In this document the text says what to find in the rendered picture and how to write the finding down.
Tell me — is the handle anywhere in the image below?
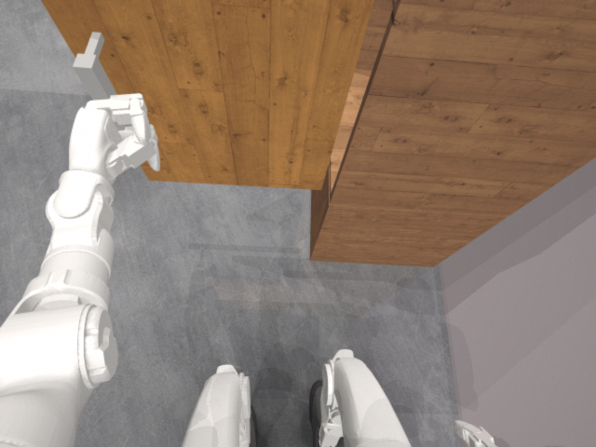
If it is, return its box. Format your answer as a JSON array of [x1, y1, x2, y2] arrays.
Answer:
[[73, 32, 132, 130]]

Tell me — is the right robot shin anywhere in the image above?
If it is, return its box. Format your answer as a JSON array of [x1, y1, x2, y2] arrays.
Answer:
[[318, 349, 365, 447]]

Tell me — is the left robot upper arm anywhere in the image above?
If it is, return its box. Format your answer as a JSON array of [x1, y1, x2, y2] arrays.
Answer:
[[0, 304, 118, 447]]

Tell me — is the cupboard door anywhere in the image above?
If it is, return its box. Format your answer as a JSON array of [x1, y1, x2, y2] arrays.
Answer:
[[41, 0, 374, 190]]

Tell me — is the robot right foot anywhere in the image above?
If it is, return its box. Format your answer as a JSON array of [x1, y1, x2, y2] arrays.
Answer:
[[309, 380, 337, 447]]

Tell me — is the robot left forearm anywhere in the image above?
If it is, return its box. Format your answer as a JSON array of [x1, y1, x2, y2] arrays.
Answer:
[[0, 169, 115, 331]]

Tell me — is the robot left hand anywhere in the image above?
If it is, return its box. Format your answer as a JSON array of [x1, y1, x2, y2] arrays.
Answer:
[[69, 93, 160, 186]]

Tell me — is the robot right hand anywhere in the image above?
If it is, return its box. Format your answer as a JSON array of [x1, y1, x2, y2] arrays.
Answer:
[[454, 420, 497, 447]]

